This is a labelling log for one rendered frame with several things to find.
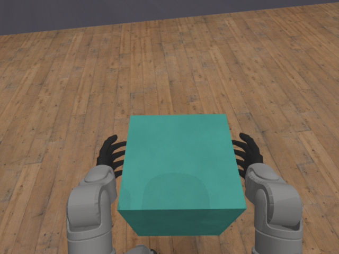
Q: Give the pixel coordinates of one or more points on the right robot hand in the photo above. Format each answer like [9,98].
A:
[251,155]

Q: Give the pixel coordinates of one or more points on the left robot forearm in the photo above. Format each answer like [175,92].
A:
[88,213]

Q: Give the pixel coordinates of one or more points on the left robot shin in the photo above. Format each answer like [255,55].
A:
[141,245]

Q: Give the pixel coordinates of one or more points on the right robot forearm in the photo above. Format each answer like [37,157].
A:
[277,214]

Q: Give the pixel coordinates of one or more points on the left robot hand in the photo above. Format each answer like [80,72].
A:
[107,157]

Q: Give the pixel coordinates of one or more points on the carton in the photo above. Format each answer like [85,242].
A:
[180,176]

